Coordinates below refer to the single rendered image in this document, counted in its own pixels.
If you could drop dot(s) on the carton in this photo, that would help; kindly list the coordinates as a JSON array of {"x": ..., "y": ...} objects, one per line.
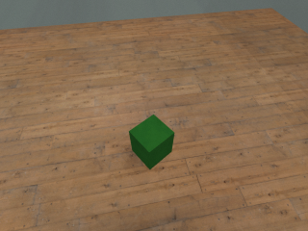
[{"x": 151, "y": 141}]

